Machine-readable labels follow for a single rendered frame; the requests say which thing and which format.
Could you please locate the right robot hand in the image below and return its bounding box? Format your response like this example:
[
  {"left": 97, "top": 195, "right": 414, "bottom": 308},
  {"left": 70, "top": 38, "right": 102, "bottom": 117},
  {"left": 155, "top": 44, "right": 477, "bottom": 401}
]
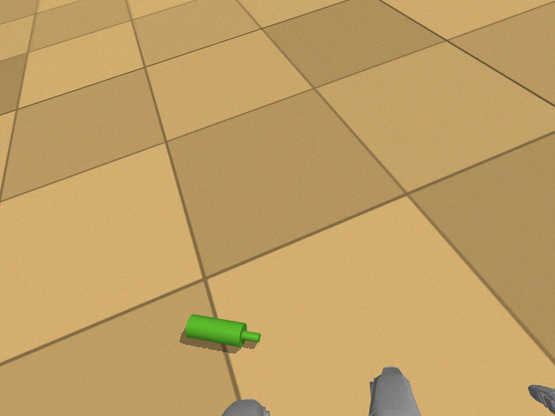
[{"left": 528, "top": 385, "right": 555, "bottom": 414}]

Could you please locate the bottle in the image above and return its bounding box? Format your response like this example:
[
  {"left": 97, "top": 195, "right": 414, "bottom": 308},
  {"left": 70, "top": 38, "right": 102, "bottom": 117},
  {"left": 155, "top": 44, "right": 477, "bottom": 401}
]
[{"left": 186, "top": 315, "right": 260, "bottom": 348}]

